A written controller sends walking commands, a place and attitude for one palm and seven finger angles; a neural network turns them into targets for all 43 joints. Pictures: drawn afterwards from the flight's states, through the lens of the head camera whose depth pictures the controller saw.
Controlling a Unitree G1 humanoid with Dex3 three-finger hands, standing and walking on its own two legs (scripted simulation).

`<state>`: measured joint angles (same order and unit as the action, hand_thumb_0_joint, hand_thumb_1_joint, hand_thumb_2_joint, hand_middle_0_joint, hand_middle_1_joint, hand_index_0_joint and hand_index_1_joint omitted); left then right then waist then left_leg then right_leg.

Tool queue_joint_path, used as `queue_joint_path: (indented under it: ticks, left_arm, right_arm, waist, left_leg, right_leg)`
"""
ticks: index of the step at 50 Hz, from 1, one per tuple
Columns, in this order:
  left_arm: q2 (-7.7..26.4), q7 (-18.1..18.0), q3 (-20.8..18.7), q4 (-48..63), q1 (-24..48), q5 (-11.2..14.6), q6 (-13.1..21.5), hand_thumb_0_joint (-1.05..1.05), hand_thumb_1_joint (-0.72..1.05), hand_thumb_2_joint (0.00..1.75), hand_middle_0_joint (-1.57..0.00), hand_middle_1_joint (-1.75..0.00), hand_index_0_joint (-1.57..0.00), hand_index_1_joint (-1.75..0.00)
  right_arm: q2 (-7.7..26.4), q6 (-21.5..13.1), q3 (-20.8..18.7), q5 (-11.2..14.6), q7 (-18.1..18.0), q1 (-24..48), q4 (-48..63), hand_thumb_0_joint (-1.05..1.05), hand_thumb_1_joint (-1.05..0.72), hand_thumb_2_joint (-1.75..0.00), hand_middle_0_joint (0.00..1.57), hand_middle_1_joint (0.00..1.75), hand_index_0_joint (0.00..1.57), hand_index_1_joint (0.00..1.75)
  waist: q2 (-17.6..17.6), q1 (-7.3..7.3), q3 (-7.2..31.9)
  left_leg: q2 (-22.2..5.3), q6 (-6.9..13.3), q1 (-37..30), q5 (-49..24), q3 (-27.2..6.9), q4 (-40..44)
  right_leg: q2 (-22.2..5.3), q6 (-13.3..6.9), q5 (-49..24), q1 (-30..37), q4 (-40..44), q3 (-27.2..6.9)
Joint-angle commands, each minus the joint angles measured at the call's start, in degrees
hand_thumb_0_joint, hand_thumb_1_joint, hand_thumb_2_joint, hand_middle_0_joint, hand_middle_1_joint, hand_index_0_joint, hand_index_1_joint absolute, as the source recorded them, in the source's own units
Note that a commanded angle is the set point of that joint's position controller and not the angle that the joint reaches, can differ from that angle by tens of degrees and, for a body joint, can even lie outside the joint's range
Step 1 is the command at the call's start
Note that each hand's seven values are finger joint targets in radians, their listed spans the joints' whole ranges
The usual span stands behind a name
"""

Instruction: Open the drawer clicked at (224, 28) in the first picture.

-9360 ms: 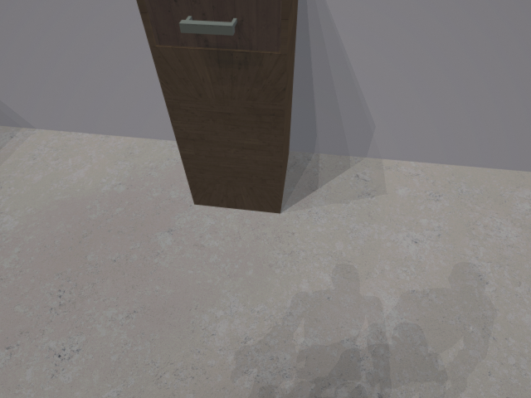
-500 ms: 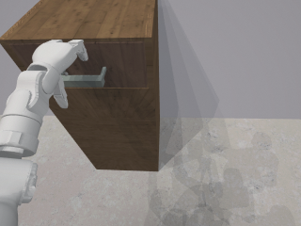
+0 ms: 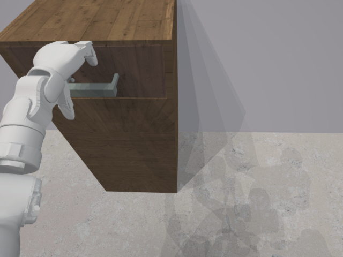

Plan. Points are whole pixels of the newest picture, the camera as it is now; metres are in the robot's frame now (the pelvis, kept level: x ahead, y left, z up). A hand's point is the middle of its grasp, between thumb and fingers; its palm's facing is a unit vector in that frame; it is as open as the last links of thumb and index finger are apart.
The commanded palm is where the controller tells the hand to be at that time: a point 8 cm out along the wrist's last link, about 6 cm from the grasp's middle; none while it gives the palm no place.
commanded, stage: lower the fingers behind the handle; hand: left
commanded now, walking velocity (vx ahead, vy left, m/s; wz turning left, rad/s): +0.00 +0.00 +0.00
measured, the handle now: (89, 83) +0.51 +0.24 +0.12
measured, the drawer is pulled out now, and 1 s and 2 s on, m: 0.00 0.00 0.00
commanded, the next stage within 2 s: close the thumb around the handle in 1.52 s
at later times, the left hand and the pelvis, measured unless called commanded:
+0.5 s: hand (79, 88) +0.46 +0.24 +0.15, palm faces +0.00 -0.02 -1.00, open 13.8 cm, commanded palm +0.44 +0.25 +0.20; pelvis +0.00 +0.00 +0.00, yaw +0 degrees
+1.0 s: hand (78, 102) +0.46 +0.26 +0.11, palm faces -0.05 -0.02 -1.00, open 13.8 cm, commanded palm +0.44 +0.26 +0.16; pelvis +0.00 +0.00 -0.01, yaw +0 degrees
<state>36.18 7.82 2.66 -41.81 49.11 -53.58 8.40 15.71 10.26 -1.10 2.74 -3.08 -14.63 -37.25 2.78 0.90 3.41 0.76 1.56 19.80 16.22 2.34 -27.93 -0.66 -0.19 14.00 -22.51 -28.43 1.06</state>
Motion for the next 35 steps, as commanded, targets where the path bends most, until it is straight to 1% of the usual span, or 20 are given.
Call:
queue_joint_path:
  ticks: [1, 3, 5, 7, 8, 9, 11, 13, 14, 16, 18, 20, 21, 24, 25, 26, 28, 31, 32, 35]
  left_arm:
    - [15.6, -3.8, -6.7, 10.0, 26.3, 0.4, -0.5, 0.00, -0.50, 0.30, -0.30, -1.20, -0.30, -1.20]
    - [17.0, -3.9, -7.7, 10.6, 25.2, 0.0, -0.7, 0.00, -0.50, 0.30, -0.30, -1.20, -0.30, -1.20]
    - [13.9, -4.0, -5.1, 11.0, 25.8, 0.0, -1.0, 0.00, -0.50, 0.30, -0.30, -1.20, -0.30, -1.20]
    - [13.3, -3.7, -4.6, 10.5, 25.6, 0.4, -0.8, 0.00, -0.50, 0.30, -0.30, -1.20, -0.30, -1.20]
    - [13.3, -3.8, -4.2, 12.0, 27.6, 0.3, -0.4, 0.00, -0.50, 0.30, -0.30, -1.20, -0.30, -1.20]
    - [13.6, -4.1, -4.7, 12.5, 27.2, 0.2, -0.1, 0.00, -0.50, 0.30, -0.30, -1.20, -0.30, -1.20]
    - [12.2, -4.5, -4.0, 13.8, 27.5, 0.4, 0.3, 0.00, -0.50, 0.30, -0.30, -1.20, -0.30, -1.20]
    - [13.7, -5.2, -5.6, 12.4, 26.9, 0.4, 0.3, 0.00, -0.50, 0.30, -0.30, -1.20, -0.30, -1.20]
    - [12.9, -5.7, -5.2, 11.9, 26.6, 0.5, 0.2, 0.00, -0.50, 0.30, -0.30, -1.20, -0.30, -1.20]
    - [14.9, -6.6, -7.1, 10.2, 25.9, -0.1, -0.3, 0.00, -0.50, 0.30, -0.30, -1.20, -0.30, -1.20]
    - [16.1, -7.7, -8.3, 11.4, 25.4, -0.9, -0.3, 0.00, -0.50, 0.30, -0.30, -1.20, -0.30, -1.20]
    - [12.8, -8.1, -5.9, 10.6, 24.3, -1.1, -1.2, 0.00, -0.50, 0.30, -0.30, -1.20, -0.30, -1.20]
    - [15.2, -8.3, -8.3, 10.0, 22.3, -1.3, -1.6, 0.00, -0.50, 0.30, -0.30, -1.20, -0.30, -1.20]
    - [13.7, -8.0, -6.7, 7.5, 20.8, -1.5, -2.5, 0.00, -0.50, 0.30, -0.30, -1.20, -0.30, -1.20]
    - [12.4, -7.8, -5.0, 7.3, 22.0, -1.7, -2.6, 0.00, -0.50, 0.30, -0.30, -1.20, -0.30, -1.20]
    - [13.1, -7.8, -5.8, 8.4, 22.3, -1.8, -2.2, 0.00, -0.50, 0.30, -0.30, -1.20, -0.30, -1.20]
    - [13.6, -7.6, -5.9, 10.1, 23.3, -1.7, -1.2, 0.00, -0.50, 0.30, -0.30, -1.20, -0.30, -1.20]
    - [13.1, -7.9, -5.9, 10.0, 23.8, -1.5, 0.1, 0.00, -0.50, 0.30, -0.30, -1.20, -0.30, -1.20]
    - [13.7, -8.0, -6.6, 11.0, 23.3, -1.2, 0.8, 0.00, -0.50, 0.30, -0.30, -1.20, -0.30, -1.20]
    - [14.7, -9.1, -7.5, 8.4, 22.9, -1.5, 1.1, 0.00, -0.50, 0.30, -0.30, -1.20, -0.30, -1.20]
  right_arm:
    - [7.7, -1.6, -2.9, -0.5, 0.0, -0.6, 5.7, 0.00, -0.90, -0.90, 0.20, 0.30, 0.20, 0.30]
    - [7.9, -1.4, -3.0, -0.5, 0.0, -0.6, 5.6, 0.00, -0.90, -0.90, 0.20, 0.30, 0.20, 0.30]
    - [7.7, -1.3, -3.2, -0.5, 0.1, -0.7, 5.5, 0.00, -0.90, -0.90, 0.20, 0.30, 0.20, 0.30]
    - [8.0, -1.2, -3.3, -0.3, 0.0, -1.0, 5.3, 0.00, -0.90, -0.90, 0.20, 0.30, 0.20, 0.30]
    - [7.9, -1.3, -3.4, -0.4, -0.1, -1.1, 5.0, 0.00, -0.90, -0.90, 0.20, 0.30, 0.20, 0.30]
    - [7.7, -1.3, -3.5, -0.5, 0.0, -1.3, 5.0, 0.00, -0.90, -0.90, 0.20, 0.30, 0.20, 0.30]
    - [7.5, -1.4, -3.7, -0.7, 0.1, -1.7, 5.0, 0.00, -0.90, -0.90, 0.20, 0.30, 0.20, 0.30]
    - [7.6, -1.4, -3.6, -0.7, 0.1, -1.8, 4.7, 0.00, -0.90, -0.90, 0.20, 0.30, 0.20, 0.30]
    - [7.4, -1.4, -3.5, -0.8, 0.2, -1.8, 4.6, 0.00, -0.90, -0.90, 0.20, 0.30, 0.20, 0.30]
    - [7.7, -1.3, -3.3, -0.9, 0.2, -1.8, 4.4, 0.00, -0.90, -0.90, 0.20, 0.30, 0.20, 0.30]
    - [7.4, -1.3, -3.4, -1.0, 0.4, -1.5, 4.9, 0.00, -0.90, -0.90, 0.20, 0.30, 0.20, 0.30]
    - [7.3, -1.1, -3.5, -1.0, 0.7, -1.5, 4.9, 0.00, -0.90, -0.90, 0.20, 0.30, 0.20, 0.30]
    - [7.5, -1.0, -3.6, -1.0, 0.7, -1.5, 5.0, 0.00, -0.90, -0.90, 0.20, 0.30, 0.20, 0.30]
    - [7.7, -0.7, -3.3, -0.8, 0.5, -1.0, 5.3, 0.00, -0.90, -0.90, 0.20, 0.30, 0.20, 0.30]
    - [7.8, -0.8, -3.3, -0.7, 0.4, -1.1, 5.2, 0.00, -0.90, -0.90, 0.20, 0.30, 0.20, 0.30]
    - [7.8, -0.9, -3.4, -0.7, 0.3, -1.5, 5.3, 0.00, -0.90, -0.90, 0.20, 0.30, 0.20, 0.30]
    - [7.8, -1.0, -3.6, -0.8, 0.0, -1.7, 5.5, 0.00, -0.90, -0.90, 0.20, 0.30, 0.20, 0.30]
    - [7.5, -1.2, -3.8, -0.9, -0.3, -2.2, 5.1, 0.00, -0.90, -0.90, 0.20, 0.30, 0.20, 0.30]
    - [7.6, -1.3, -3.9, -1.0, -0.4, -2.6, 5.2, 0.00, -0.90, -0.90, 0.20, 0.30, 0.20, 0.30]
    - [7.5, -1.3, -3.8, -1.1, -0.4, -2.7, 4.7, 0.00, -0.90, -0.90, 0.20, 0.30, 0.20, 0.30]
  waist:
    - [-1.1, -0.36, 21.0]
    - [-0.3, -0.53, 22.5]
    - [-0.8, 0.22, 21.7]
    - [-1.6, 0.96, 21.0]
    - [-0.4, 1.05, 21.4]
    - [1.1, 0.62, 22.2]
    - [1.2, 0.69, 23.6]
    - [0.3, 0.61, 22.7]
    - [0.0, 0.53, 22.1]
    - [-0.4, -0.01, 21.9]
    - [0.9, -0.85, 24.8]
    - [-0.1, -0.35, 23.6]
    - [-0.4, -0.91, 23.7]
    - [-2.2, -0.33, 20.7]
    - [-2.3, 0.37, 19.8]
    - [-2.3, 0.06, 21.5]
    - [-1.8, 0.57, 23.0]
    - [-1.2, 0.93, 22.3]
    - [-1.2, 0.75, 23.7]
    - [-0.8, 0.75, 21.8]
  left_leg:
    - [-0.2, 0.7, -6.8, -24.2, -1.0, 0.6]
    - [-0.1, 0.7, -7.2, -26.3, -1.0, 0.1]
    - [-0.2, 0.7, -7.6, -25.7, -1.1, -0.1]
    - [-0.2, 0.8, -7.6, -24.4, -1.1, -0.3]
    - [-0.2, 0.8, -8.1, -24.3, -1.4, -0.3]
    - [-0.1, 0.7, -8.7, -25.1, -1.6, -0.6]
    - [-0.3, 0.6, -10.2, -27.5, -1.9, -1.1]
    - [-0.2, 0.5, -8.9, -26.9, -2.0, -1.3]
    - [-0.2, 0.5, -8.6, -26.5, -1.8, -1.2]
    - [-0.1, 0.5, -6.8, -25.7, -1.6, -1.2]
    - [-0.1, 0.5, -7.0, -28.2, -1.3, -1.6]
    - [-0.5, 0.4, -7.0, -28.9, -1.4, -1.8]
    - [-0.5, 0.5, -6.5, -28.7, -1.1, -1.7]
    - [-0.3, 0.7, -4.2, -25.2, -0.8, -1.3]
    - [-0.3, 0.7, -4.0, -23.4, -0.8, -1.2]
    - [-0.3, 0.9, -4.5, -23.7, -0.8, -1.4]
    - [-0.1, 1.1, -5.4, -24.0, -0.8, -1.9]
    - [0.0, 1.1, -5.4, -23.5, -0.8, -2.3]
    - [0.1, 1.1, -5.8, -24.8, -0.8, -2.7]
    - [0.3, 1.0, -3.8, -22.5, -0.8, -2.7]
  right_leg:
    - [1.1, -1.9, -18.1, 10.8, 0.9, -0.1]
    - [1.1, -1.9, -19.6, 11.5, 0.5, -0.3]
    - [1.2, -1.8, -18.7, 9.9, 0.6, -0.1]
    - [1.4, -1.8, -17.6, 9.2, 1.0, -0.1]
    - [1.3, -1.8, -17.5, 8.5, 0.8, -0.2]
    - [1.4, -2.0, -17.4, 8.4, 0.4, -0.1]
    - [1.5, -2.0, -18.0, 7.8, 0.1, 0.0]
    - [1.7, -2.0, -17.7, 7.8, -0.1, 0.1]
    - [1.6, -2.0, -17.7, 7.6, -0.2, 0.3]
    - [1.6, -2.1, -18.0, 8.3, -0.6, 0.2]
    - [1.5, -2.2, -19.9, 10.1, -1.4, -0.1]
    - [1.6, -2.0, -19.9, 9.0, -1.4, 0.2]
    - [1.6, -2.0, -20.0, 9.7, -1.5, 0.1]
    - [1.6, -1.9, -19.2, 9.2, -1.2, 0.2]
    - [1.5, -1.8, -17.9, 8.3, -0.9, 0.2]
    - [1.5, -1.9, -18.1, 8.9, -1.1, 0.0]
    - [1.5, -1.8, -18.9, 9.2, -1.2, -0.4]
    - [1.5, -1.8, -18.5, 7.9, -1.4, -0.3]
    - [1.6, -1.9, -19.1, 8.8, -1.5, -0.4]
    - [1.5, -1.8, -18.3, 7.7, -1.8, -0.4]
